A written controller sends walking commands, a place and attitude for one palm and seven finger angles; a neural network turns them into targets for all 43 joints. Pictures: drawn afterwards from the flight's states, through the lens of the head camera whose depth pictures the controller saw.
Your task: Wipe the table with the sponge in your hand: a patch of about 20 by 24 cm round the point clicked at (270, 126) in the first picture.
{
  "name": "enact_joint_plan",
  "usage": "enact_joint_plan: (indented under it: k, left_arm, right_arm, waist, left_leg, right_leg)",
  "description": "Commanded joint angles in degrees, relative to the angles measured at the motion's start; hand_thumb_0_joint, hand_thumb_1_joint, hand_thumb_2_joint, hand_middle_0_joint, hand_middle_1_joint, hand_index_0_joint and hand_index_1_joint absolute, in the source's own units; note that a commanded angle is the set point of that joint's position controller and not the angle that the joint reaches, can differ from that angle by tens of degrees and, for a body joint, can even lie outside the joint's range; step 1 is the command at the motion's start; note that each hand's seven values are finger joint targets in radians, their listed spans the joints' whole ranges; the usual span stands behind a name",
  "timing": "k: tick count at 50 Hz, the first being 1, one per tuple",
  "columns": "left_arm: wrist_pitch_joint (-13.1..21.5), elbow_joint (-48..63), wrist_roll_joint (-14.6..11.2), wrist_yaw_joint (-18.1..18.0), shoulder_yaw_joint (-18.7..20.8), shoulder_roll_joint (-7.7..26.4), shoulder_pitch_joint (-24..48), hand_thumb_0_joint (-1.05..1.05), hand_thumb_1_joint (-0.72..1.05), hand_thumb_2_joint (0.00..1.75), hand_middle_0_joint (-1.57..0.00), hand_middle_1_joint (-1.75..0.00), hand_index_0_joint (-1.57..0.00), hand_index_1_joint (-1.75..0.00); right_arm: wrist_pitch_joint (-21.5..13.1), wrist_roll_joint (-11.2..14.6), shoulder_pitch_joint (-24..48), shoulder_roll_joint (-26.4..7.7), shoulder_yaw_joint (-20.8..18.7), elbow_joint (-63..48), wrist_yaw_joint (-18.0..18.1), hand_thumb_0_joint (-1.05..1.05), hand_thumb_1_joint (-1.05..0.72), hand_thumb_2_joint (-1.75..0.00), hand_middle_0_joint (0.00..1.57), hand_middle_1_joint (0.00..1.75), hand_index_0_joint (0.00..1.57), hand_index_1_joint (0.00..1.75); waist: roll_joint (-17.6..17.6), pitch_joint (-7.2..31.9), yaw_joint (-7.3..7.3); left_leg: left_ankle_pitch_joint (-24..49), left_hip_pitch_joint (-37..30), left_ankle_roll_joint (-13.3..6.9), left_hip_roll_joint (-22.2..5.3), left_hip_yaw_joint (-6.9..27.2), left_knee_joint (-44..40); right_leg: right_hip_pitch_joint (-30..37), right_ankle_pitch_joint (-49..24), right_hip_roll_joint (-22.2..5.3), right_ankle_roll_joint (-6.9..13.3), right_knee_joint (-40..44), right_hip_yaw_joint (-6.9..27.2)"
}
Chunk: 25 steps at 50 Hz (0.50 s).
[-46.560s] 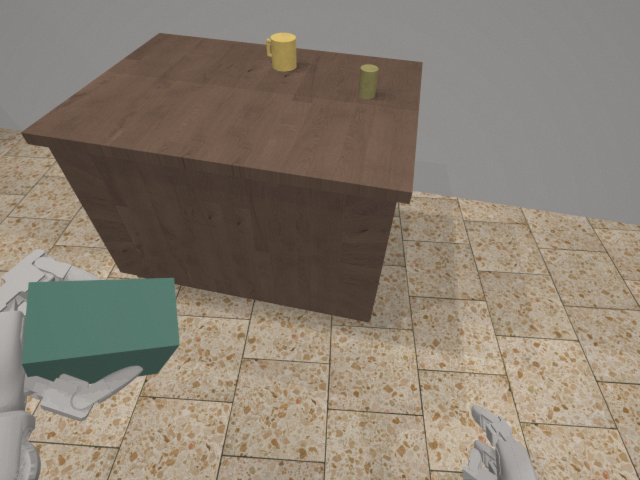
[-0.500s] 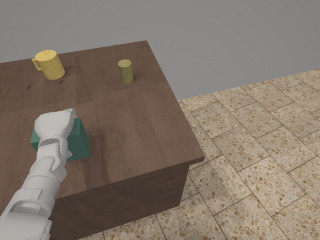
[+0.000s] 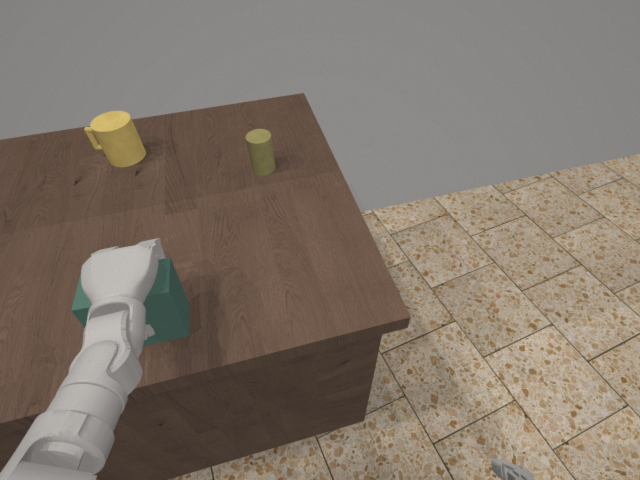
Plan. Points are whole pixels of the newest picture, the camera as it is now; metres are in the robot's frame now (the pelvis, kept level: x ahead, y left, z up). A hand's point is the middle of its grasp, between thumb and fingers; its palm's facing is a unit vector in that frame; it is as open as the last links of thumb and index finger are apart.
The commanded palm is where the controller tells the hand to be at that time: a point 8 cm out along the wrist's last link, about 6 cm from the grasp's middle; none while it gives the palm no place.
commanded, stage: slide across to the third lane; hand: left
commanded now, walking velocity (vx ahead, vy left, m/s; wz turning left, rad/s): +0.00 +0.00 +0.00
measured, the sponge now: (141, 313) +0.34 +0.29 -0.02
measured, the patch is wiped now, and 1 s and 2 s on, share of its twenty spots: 0.50 0.50 0.50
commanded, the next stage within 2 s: wipe forward along the third lane in 1.74 s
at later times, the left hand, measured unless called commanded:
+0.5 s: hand (155, 296) +0.35 +0.26 +0.02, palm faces -0.09 +0.01 -1.00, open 10.5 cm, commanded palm +0.33 +0.22 +0.06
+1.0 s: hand (181, 289) +0.36 +0.22 +0.02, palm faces -0.08 +0.01 -1.00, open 10.5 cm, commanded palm +0.34 +0.19 +0.06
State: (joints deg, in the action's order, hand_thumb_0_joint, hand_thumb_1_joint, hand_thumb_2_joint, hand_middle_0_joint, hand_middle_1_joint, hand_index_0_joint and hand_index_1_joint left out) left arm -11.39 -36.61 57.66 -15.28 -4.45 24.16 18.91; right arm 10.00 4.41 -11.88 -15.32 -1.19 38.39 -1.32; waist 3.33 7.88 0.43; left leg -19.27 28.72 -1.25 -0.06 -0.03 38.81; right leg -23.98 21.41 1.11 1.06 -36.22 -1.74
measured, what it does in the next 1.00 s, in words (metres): stands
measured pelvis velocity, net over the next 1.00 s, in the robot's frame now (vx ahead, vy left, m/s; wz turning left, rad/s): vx -0.02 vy -0.01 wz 0.02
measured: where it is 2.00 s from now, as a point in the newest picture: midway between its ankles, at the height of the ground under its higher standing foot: outside the picture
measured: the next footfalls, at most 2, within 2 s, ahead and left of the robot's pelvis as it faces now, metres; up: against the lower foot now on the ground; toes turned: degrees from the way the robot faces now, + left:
none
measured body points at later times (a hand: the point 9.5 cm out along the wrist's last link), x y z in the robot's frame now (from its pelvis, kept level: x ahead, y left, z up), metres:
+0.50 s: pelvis -0.01 -0.01 +0.00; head +0.02 -0.03 +0.45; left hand +0.35 +0.25 +0.08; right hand +0.13 -0.25 -0.13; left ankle +0.00 +0.11 -0.72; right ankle -0.04 -0.11 -0.72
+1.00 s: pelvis -0.02 -0.01 +0.00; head +0.00 -0.03 +0.45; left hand +0.36 +0.22 +0.08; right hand +0.11 -0.25 -0.14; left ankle +0.00 +0.11 -0.72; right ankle -0.04 -0.11 -0.72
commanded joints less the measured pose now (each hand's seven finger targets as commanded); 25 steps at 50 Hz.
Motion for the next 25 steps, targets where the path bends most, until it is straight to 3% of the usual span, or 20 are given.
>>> enact_joint_plan:
  k: [1,2,3,4,5,7,9,11,12,13,15,17,21,22,23,25]
  left_arm:
    - [0.51,0.38,1.15,2.81,-1.31,5.8,4.06,0.0,0.1,1.3,-1.2,-1.6,-1.2,-1.6]
    - [0.49,0.54,1.04,2.81,0.67,7.53,3.89,0.0,0.1,1.3,-1.2,-1.6,-1.2,-1.6]
    - [0.54,0.1,0.76,2.84,-1.05,5.81,4.19,0.0,0.1,1.3,-1.2,-1.6,-1.2,-1.6]
    - [0.69,-0.02,1.25,2.77,-0.77,6.43,6.19,0.0,0.1,1.3,-1.2,-1.6,-1.2,-1.6]
    - [0.84,1.3,1.09,2.88,-2.62,4.25,5.96,0.0,0.1,1.3,-1.2,-1.6,-1.2,-1.6]
    - [0.94,4.05,0.62,2.69,-1.46,4.86,5.37,0.0,0.1,1.3,-1.2,-1.6,-1.2,-1.6]
    - [0.59,4.67,0.17,2.64,-4.8,1.75,8.36,0.0,0.1,1.3,-1.2,-1.6,-1.2,-1.6]
    - [0.29,5.65,0.0,2.59,-5.57,1.27,10.43,0.0,0.1,1.3,-1.2,-1.6,-1.2,-1.6]
    - [0.07,6.54,-0.47,2.68,-4.74,1.53,10.16,0.0,0.1,1.3,-1.2,-1.6,-1.2,-1.6]
    - [0.01,6.34,-0.75,2.64,-6.02,0.52,11.11,0.0,0.1,1.3,-1.2,-1.6,-1.2,-1.6]
    - [-0.03,6.43,-0.68,2.84,-7.59,-0.66,13.28,0.0,0.1,1.3,-1.2,-1.6,-1.2,-1.6]
    - [0.07,6.89,-0.61,2.81,-7.03,-0.35,14.96,0.0,0.1,1.3,-1.2,-1.6,-1.2,-1.6]
    - [0.25,4.59,-0.58,2.35,-8.94,-2.64,17.35,0.0,0.1,1.3,-1.2,-1.6,-1.2,-1.6]
    - [0.2,4.3,-0.75,2.21,-6.83,-0.77,17.86,0.0,0.1,1.3,-1.2,-1.6,-1.2,-1.6]
    - [0.4,4.34,-0.96,2.0,-8.28,-2.13,18.91,0.0,0.1,1.3,-1.2,-1.6,-1.2,-1.6]
    - [0.41,2.35,-0.45,1.63,-8.37,-2.84,18.53,0.0,0.1,1.3,-1.2,-1.6,-1.2,-1.6]
  right_arm:
    - [-2.18,-0.44,1.82,-8.19,-3.1,-6.31,0.31,0.0,-0.9,-0.9,0.2,0.3,0.2,0.3]
    - [-2.13,-0.57,2.17,-8.39,-3.18,-6.36,0.48,0.0,-0.9,-0.9,0.2,0.3,0.2,0.3]
    - [-2.11,-0.51,1.61,-8.18,-3.18,-6.35,0.57,0.0,-0.9,-0.9,0.2,0.3,0.2,0.3]
    - [-2.07,-0.57,1.47,-8.42,-3.32,-5.93,0.56,0.0,-0.9,-0.9,0.2,0.3,0.2,0.3]
    - [-2.15,-0.64,1.64,-8.1,-3.45,-6.32,0.43,0.0,-0.9,-0.9,0.2,0.3,0.2,0.3]
    - [-2.16,-0.78,2.52,-8.2,-3.79,-6.48,0.45,0.0,-0.9,-0.9,0.2,0.3,0.2,0.3]
    - [-1.99,-0.61,2.55,-7.87,-3.83,-6.1,0.36,0.0,-0.9,-0.9,0.2,0.3,0.2,0.3]
    - [-1.79,-0.67,3.02,-7.81,-3.92,-5.72,0.42,0.0,-0.9,-0.9,0.2,0.3,0.2,0.3]
    - [-1.81,-0.68,3.53,-7.8,-3.97,-5.95,0.58,0.0,-0.9,-0.9,0.2,0.3,0.2,0.3]
    - [-1.74,-0.65,3.28,-7.69,-3.95,-5.56,0.75,0.0,-0.9,-0.9,0.2,0.3,0.2,0.3]
    - [-1.64,-0.6,3.58,-7.5,-3.79,-5.3,0.78,0.0,-0.9,-0.9,0.2,0.3,0.2,0.3]
    - [-1.59,-0.68,4.08,-7.51,-3.85,-5.05,0.91,0.0,-0.9,-0.9,0.2,0.3,0.2,0.3]
    - [-1.42,-0.64,3.96,-7.16,-3.68,-4.34,1.03,0.0,-0.9,-0.9,0.2,0.3,0.2,0.3]
    - [-1.34,-0.67,4.25,-7.38,-3.68,-4.18,1.13,0.0,-0.9,-0.9,0.2,0.3,0.2,0.3]
    - [-1.37,-0.71,3.87,-7.25,-3.65,-4.27,1.27,0.0,-0.9,-0.9,0.2,0.3,0.2,0.3]
    - [-1.33,-0.84,3.81,-7.07,-3.73,-3.89,1.24,0.0,-0.9,-0.9,0.2,0.3,0.2,0.3]
  waist:
    - [-4.68,7.07,-0.39]
    - [-3.9,7.38,0.42]
    - [-5.43,7.6,-0.53]
    - [-5.57,7.19,-0.95]
    - [-4.82,8.24,-0.83]
    - [-3.82,10.81,0.05]
    - [-4.78,8.97,-1.78]
    - [-4.83,9.05,-1.83]
    - [-4.53,9.82,-1.1]
    - [-5.06,9.45,-2.02]
    - [-4.92,8.31,-2.34]
    - [-4.01,9.21,-1.77]
    - [-5.46,8.26,-2.47]
    - [-5.51,8.43,-1.85]
    - [-5.85,9.07,-2.59]
    - [-6.34,8.73,-2.45]
  left_leg:
    - [17.67,-7.36,-1.09,1.93,0.43,-2.94]
    - [17.89,-7.21,-1.13,1.96,0.59,-3.11]
    - [17.52,-7.08,-1.29,2.04,0.16,-2.78]
    - [17.45,-6.99,-1.25,1.93,0.25,-2.43]
    - [18.05,-7.54,-1.31,1.93,0.22,-2.38]
    - [19.59,-9.02,-1.41,1.72,0.51,-2.34]
    - [18.68,-9.3,-1.51,1.58,0.74,-2.28]
    - [17.66,-9.93,-1.66,1.61,0.91,-2.67]
    - [17.84,-10.11,-1.67,1.56,1.19,-3.11]
    - [17.59,-10.68,-1.79,1.5,1.06,-3.03]
    - [16.32,-10.66,-1.76,1.54,1.29,-3.54]
    - [16.52,-11.49,-1.75,1.52,1.65,-3.94]
    - [15.31,-11.3,-1.7,1.62,1.41,-4.06]
    - [14.87,-11.08,-1.57,1.47,1.61,-4.53]
    - [14.68,-11.36,-1.73,1.59,1.32,-4.3]
    - [15.17,-10.97,-1.7,1.66,0.97,-3.95]
  right_leg:
    - [1.84,-22.18,2.18,2.7,3.75,0.09]
    - [2.37,-22.36,2.29,2.98,3.85,0.53]
    - [2.81,-22.69,2.14,2.57,3.62,0.28]
    - [1.64,-22.86,2.13,2.55,3.63,0.33]
    - [1.98,-23.19,2.14,2.59,3.44,0.21]
    - [3.11,-24.37,2.21,2.83,3.63,0.77]
    - [1.52,-23.39,2.09,2.45,3.89,0.15]
    - [1.41,-22.19,2.01,2.5,4.33,0.15]
    - [2.12,-22.01,2.14,2.68,4.47,0.26]
    - [2.05,-21.89,2.09,2.48,4.47,0.19]
    - [1.35,-20.44,2.0,2.49,4.87,-0.11]
    - [1.3,-20.07,2.11,2.73,5.16,0.2]
    - [0.62,-19.36,1.98,2.51,5.31,-0.13]
    - [1.04,-18.72,2.08,2.71,5.5,0.01]
    - [1.41,-18.79,2.0,2.47,5.25,-0.05]
    - [1.17,-19.93,1.87,2.44,5.24,0.05]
